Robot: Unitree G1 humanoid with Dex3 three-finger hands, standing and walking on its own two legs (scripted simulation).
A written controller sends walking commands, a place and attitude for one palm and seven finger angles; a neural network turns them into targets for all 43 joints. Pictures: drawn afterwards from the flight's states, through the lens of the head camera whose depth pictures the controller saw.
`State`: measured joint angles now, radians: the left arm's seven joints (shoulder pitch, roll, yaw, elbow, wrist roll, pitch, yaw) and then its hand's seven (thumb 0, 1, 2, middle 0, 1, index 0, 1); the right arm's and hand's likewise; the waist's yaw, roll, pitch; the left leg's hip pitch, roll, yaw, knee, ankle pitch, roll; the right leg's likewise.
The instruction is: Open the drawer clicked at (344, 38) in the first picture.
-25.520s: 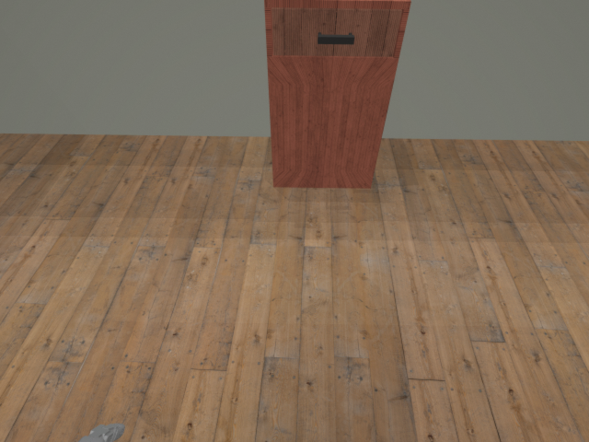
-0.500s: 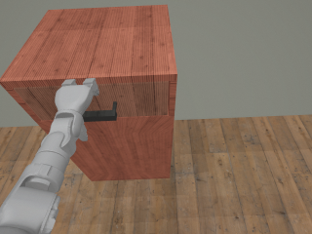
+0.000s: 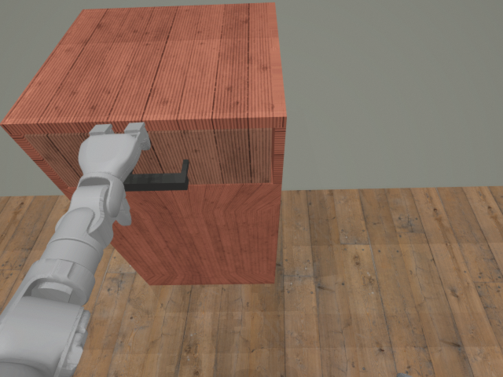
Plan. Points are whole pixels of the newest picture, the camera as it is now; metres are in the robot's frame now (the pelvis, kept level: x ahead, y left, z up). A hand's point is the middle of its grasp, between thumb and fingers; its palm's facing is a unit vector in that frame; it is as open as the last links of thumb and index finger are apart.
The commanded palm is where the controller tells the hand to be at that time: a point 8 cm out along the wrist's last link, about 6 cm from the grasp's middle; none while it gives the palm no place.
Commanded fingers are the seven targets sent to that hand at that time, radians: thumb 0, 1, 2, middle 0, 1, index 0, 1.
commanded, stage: re-aim the fingers above the handle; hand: left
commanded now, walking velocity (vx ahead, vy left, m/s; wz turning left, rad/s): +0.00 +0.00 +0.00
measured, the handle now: (156, 173) +0.48 +0.21 +0.00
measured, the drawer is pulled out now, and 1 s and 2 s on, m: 0.00 0.00 0.00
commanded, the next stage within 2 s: lower the fingers behind the handle in 1.74 s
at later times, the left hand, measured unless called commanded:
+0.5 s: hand (114, 176) +0.43 +0.26 +0.06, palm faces -0.03 +0.01 -1.00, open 13.8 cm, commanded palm +0.41 +0.24 +0.12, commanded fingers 0.00 -0.50 0.30 -0.30 -1.20 -0.30 -1.20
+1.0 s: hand (122, 172) +0.44 +0.25 +0.06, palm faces -0.01 +0.01 -1.00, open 13.4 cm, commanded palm +0.41 +0.25 +0.12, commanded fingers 0.00 -0.50 0.30 -0.30 -1.20 -0.30 -1.20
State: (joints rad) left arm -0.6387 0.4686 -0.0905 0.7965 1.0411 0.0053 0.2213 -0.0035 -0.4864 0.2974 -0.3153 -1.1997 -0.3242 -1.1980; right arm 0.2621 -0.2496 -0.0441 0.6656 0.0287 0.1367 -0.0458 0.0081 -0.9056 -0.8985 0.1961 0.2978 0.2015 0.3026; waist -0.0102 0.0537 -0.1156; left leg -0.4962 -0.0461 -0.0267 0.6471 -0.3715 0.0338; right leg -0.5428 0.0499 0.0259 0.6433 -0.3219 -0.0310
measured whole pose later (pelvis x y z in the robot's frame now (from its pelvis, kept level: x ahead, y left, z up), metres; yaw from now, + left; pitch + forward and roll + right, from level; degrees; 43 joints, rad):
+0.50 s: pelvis +0.00 +0.01 +0.00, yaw +0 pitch +13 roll +0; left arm -0.64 0.49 -0.07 0.83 1.03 0.01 0.22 0.00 -0.49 0.30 -0.33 -1.21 -0.33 -1.20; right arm 0.29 -0.25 -0.05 0.67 0.04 0.13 -0.05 0.01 -0.91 -0.90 0.20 0.30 0.20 0.30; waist -0.02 0.05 -0.12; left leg -0.50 -0.05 -0.02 0.64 -0.36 0.04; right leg -0.54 0.05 0.03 0.63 -0.31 -0.02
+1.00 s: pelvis -0.01 +0.01 +0.00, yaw -1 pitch +13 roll +0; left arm -0.68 0.49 -0.07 0.87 1.05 -0.03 0.25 0.00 -0.49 0.30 -0.35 -1.22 -0.39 -1.25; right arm 0.27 -0.23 -0.02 0.68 0.04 0.14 -0.07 0.01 -0.90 -0.90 0.20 0.30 0.20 0.30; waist -0.04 0.05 -0.11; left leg -0.51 -0.05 0.00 0.64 -0.36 0.05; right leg -0.56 0.05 0.05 0.63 -0.29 -0.01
